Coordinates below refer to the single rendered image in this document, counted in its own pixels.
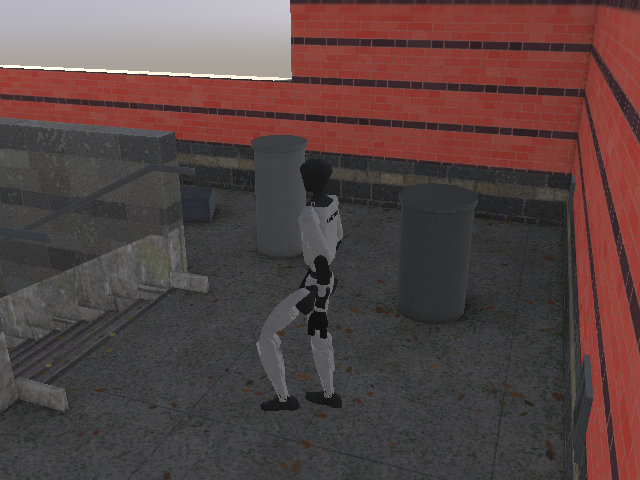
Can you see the stairs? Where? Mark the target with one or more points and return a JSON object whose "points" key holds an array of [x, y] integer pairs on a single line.
{"points": [[38, 359]]}

